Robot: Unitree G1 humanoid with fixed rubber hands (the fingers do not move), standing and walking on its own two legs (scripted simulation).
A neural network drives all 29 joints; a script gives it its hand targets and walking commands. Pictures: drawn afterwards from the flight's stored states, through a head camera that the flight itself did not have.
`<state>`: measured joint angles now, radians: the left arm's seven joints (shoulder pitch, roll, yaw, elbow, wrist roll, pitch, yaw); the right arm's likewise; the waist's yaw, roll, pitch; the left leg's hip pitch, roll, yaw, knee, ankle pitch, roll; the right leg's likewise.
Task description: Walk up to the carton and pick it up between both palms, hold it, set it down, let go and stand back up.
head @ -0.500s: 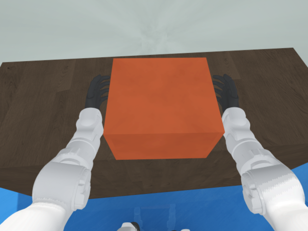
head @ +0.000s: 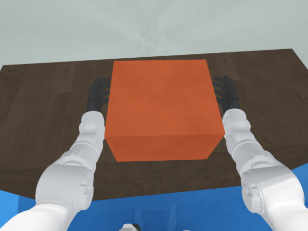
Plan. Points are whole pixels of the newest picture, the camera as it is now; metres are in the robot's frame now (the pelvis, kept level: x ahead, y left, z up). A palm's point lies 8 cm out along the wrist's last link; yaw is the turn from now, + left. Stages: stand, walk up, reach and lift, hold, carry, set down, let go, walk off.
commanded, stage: reach and lift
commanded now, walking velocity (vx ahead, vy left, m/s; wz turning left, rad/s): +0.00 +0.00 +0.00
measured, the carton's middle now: (161, 110) +0.45 +0.00 +0.00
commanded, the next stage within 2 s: none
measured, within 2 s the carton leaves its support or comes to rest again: leaves its support in 1.68 s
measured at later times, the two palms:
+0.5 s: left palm (95, 109) +0.43 +0.18 +0.04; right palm (230, 110) +0.42 -0.18 +0.05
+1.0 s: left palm (94, 109) +0.42 +0.18 +0.05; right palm (231, 111) +0.41 -0.18 +0.05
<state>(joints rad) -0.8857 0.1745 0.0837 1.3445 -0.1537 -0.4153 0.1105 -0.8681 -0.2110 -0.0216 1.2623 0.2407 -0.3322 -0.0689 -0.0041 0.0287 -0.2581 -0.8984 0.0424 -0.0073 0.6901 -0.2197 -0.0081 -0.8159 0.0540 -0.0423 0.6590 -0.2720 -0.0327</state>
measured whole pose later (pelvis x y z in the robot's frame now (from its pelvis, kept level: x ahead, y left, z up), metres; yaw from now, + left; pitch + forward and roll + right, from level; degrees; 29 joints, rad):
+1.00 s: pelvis +0.02 +0.00 +0.03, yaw +0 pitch +19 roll -1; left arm -0.74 0.11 0.29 1.28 0.11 -0.55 0.07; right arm -0.68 -0.10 -0.39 1.19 -0.25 -0.55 -0.04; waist -0.01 0.01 -0.17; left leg -0.61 0.04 0.02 0.41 -0.13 0.00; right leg -0.52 0.04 -0.04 0.35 -0.16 -0.03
